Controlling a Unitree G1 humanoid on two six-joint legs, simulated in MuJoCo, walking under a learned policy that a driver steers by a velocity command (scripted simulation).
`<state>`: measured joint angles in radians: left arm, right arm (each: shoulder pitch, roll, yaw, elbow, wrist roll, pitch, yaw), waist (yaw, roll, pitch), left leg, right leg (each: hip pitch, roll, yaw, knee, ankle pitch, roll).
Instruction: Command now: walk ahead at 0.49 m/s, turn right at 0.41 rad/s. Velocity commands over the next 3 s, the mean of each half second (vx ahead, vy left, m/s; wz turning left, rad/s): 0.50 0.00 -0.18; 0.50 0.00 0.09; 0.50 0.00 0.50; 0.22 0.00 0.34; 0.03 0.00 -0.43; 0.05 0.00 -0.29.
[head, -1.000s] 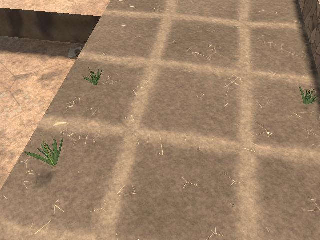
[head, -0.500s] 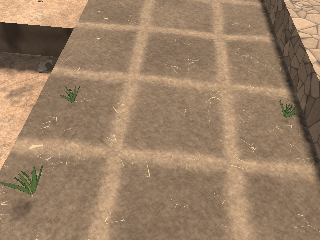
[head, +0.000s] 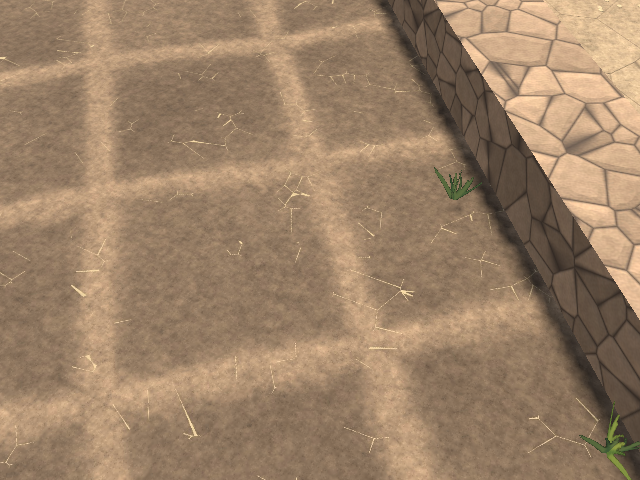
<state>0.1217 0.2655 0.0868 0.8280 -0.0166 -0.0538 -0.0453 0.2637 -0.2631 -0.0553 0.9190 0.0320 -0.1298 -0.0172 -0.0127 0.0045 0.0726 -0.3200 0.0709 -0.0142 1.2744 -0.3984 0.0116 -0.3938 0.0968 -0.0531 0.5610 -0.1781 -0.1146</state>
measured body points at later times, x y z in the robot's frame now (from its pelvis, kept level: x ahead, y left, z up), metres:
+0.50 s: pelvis +0.31 +0.05 +0.00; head +0.34 +0.05 +0.45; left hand +0.31 +0.33 -0.14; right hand +0.49 -0.21 -0.10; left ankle +0.42 +0.14 -0.72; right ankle +0.11 -0.06 -0.65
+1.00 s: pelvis +0.58 -0.01 +0.00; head +0.62 -0.02 +0.45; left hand +0.80 +0.23 -0.08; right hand +0.56 -0.28 -0.14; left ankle +0.43 +0.13 -0.69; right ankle +0.68 -0.12 -0.73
